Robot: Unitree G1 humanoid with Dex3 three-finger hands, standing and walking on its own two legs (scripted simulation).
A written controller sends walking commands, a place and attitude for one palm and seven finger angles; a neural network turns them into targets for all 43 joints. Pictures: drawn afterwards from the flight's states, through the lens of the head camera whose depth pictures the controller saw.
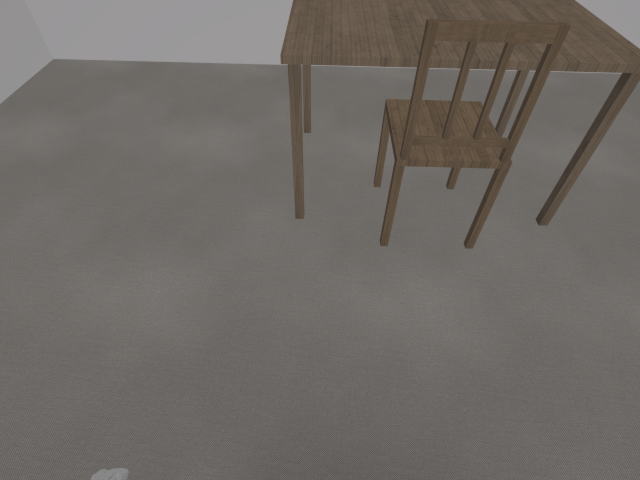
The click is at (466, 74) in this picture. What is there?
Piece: chair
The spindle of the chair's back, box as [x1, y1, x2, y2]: [442, 42, 477, 138]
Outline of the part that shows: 477,42 468,42 442,133 443,138 448,138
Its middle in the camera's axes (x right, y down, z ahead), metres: +0.41 -0.44 +1.17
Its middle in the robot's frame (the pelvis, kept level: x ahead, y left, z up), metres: +1.18 -0.36 -0.08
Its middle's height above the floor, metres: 0.69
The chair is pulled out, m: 0.00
